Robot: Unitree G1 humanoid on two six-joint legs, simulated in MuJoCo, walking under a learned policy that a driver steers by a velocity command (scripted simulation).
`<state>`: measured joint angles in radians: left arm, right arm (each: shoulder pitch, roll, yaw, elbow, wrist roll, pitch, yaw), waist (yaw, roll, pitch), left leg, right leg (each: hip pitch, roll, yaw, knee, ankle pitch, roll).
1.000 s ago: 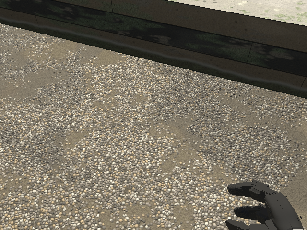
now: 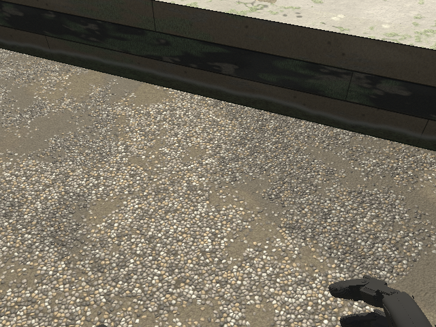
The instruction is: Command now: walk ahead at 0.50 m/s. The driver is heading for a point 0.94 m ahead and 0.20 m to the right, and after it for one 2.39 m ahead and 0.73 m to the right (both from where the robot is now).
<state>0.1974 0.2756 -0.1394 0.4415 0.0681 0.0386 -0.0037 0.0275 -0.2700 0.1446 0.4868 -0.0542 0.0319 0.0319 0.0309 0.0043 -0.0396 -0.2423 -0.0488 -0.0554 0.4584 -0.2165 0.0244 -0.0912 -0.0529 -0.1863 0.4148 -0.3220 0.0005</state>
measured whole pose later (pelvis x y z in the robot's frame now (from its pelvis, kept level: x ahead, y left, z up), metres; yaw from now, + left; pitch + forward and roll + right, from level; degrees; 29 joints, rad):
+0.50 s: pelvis +0.00 -0.01 +0.00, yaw +0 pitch +0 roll +0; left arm 0.18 0.26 -0.14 0.46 0.07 0.03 -0.01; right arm 0.03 -0.25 0.15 0.50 -0.06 0.03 0.03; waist 0.02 0.00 -0.04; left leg -0.25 -0.03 -0.07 0.45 -0.21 0.01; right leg -0.09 -0.03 -0.18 0.39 -0.30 -0.01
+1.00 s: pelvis -0.01 -0.01 +0.00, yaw +0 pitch +0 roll +0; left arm 0.18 0.26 -0.14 0.46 0.07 0.03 -0.01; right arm 0.04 -0.25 0.15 0.51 -0.06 0.03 0.03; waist 0.02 0.00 -0.04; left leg -0.24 -0.02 -0.07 0.43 -0.19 0.00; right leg -0.08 -0.01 -0.16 0.37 -0.29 -0.02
